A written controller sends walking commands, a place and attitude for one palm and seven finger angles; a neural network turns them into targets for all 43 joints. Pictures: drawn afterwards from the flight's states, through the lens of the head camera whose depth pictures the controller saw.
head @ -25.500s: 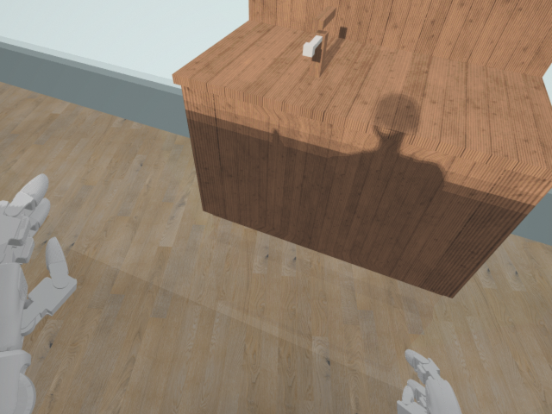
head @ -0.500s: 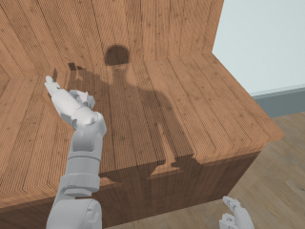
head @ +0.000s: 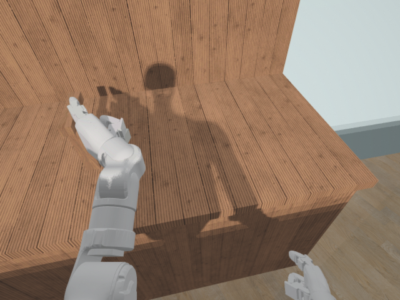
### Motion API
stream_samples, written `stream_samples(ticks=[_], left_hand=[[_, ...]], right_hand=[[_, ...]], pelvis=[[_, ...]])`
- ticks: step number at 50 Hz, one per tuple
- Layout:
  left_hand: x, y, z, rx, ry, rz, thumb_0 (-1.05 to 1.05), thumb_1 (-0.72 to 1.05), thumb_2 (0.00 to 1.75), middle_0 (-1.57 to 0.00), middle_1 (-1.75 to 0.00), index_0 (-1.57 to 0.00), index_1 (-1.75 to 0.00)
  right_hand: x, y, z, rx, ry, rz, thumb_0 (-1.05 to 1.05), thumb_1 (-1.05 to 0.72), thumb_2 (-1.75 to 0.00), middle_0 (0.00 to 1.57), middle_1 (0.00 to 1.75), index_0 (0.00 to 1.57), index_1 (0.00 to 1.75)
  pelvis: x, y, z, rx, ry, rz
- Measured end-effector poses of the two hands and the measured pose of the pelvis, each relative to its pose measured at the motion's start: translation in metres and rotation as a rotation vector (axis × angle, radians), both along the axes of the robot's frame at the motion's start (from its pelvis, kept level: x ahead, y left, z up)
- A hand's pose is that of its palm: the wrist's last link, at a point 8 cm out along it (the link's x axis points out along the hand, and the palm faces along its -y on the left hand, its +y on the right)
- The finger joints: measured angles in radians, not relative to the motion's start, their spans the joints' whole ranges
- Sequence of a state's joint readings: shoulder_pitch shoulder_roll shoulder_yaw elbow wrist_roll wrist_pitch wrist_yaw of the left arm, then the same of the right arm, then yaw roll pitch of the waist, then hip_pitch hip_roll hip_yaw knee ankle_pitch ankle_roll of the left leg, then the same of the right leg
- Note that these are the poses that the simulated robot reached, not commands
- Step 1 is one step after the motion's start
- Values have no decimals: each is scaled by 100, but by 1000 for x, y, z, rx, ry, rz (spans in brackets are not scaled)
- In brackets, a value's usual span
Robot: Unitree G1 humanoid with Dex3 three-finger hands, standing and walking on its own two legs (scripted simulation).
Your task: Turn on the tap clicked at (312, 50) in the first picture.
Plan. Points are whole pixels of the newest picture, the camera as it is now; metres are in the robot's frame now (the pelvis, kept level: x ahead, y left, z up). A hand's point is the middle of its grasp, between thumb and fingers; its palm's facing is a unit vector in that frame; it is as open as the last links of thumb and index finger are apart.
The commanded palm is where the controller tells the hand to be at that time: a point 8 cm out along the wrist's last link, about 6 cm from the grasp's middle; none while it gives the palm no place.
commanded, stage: lift the hand up off the lever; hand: left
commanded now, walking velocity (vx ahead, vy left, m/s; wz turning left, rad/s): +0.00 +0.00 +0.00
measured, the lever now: (122, 136) +0.42 +0.25 +0.10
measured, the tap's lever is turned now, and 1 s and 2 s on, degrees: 70 70 70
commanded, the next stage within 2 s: draw the hand back beside the body in 0.32 s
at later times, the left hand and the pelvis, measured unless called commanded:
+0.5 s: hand (123, 122) +0.37 +0.20 +0.18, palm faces +0.70 -0.72 -0.05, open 7.8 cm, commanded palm +0.30 +0.23 +0.18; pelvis -0.01 +0.00 +0.00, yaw -1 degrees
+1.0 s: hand (101, 165) +0.27 +0.21 +0.17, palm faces +0.29 -0.93 -0.23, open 7.7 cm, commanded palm +0.23 +0.26 +0.17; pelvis -0.02 +0.01 +0.00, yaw -2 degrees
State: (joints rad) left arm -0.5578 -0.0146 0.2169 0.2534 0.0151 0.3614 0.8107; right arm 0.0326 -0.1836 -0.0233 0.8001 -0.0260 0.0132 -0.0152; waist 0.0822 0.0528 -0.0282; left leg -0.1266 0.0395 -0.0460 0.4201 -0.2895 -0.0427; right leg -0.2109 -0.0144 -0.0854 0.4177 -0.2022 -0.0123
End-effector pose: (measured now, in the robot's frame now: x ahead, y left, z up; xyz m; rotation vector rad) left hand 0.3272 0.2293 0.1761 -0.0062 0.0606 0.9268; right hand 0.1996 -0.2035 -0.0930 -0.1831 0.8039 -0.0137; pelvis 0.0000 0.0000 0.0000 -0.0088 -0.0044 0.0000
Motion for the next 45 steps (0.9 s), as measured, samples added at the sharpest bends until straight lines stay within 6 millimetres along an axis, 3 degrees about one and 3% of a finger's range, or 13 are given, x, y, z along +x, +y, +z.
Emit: stream_samples(ticks=[12, 22, 28, 32, 37, 41, 45], left_hand=[[-12, 8, 4, -13, -11, -11, 2, 90, 90, -17, -16, -15, -15], [-8, 7, 4, -9, 8, -8, 2, 90, 90, -16, -15, -15, -15], [-8, -11, 14, 125, -61, -372, 2, 90, 90, -15, -15, -15, -15], [-22, -8, 4, 62, -48, -507, 2, 89, 90, -16, -16, -16, -16], [-53, 20, -11, 205, -47, -565, 2, 89, 90, -17, -17, -17, -17], [-79, 33, -5, 323, -84, -579, 2, 89, 90, -17, -18, -17, -19], [-86, 32, 3, 370, -152, -603, 2, 89, 90, -17, -20, -17, -20]], right_hand=[[3, -1, 6, -5, -18, 0, 1, -91, -90, 20, 29, 20, 30], [1, 4, 6, -5, -23, 9, 1, -91, -90, 20, 29, 20, 30], [-12, -2, 8, 6, -25, -79, 1, -91, -90, 20, 29, 20, 30], [-24, -10, 10, 1, -27, -138, 1, -91, -90, 20, 29, 20, 30], [-37, -20, 13, -9, -60, -132, 1, -91, -90, 20, 29, 20, 30], [-45, -22, 11, -36, -64, -94, 1, -91, -90, 20, 29, 20, 30], [-49, -17, 9, -48, -50, -60, 1, -91, -90, 20, 29, 20, 30]], pelvis=[[-2, 0, 1, -2, -23, 2], [-7, 2, 1, 1, -17, 3], [-3, 3, 1, 6, -36, -29], [-2, 4, 2, 2, -54, -47], [-6, 4, 1, 4, -63, -50], [-11, 6, 1, 3, -81, -36], [-17, 7, 2, 4, -91, -24]])
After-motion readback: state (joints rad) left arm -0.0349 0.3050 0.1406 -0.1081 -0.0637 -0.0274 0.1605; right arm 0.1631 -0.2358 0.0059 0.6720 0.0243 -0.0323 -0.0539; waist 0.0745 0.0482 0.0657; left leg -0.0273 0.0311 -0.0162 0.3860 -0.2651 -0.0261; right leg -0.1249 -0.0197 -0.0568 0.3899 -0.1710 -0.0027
